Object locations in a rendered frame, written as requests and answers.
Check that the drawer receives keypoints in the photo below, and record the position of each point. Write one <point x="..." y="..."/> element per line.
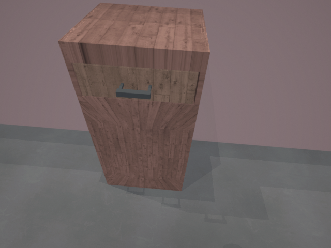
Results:
<point x="167" y="85"/>

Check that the cabinet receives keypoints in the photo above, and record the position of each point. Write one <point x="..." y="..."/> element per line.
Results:
<point x="139" y="143"/>

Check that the handle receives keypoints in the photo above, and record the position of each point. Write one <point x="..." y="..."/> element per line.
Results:
<point x="130" y="93"/>

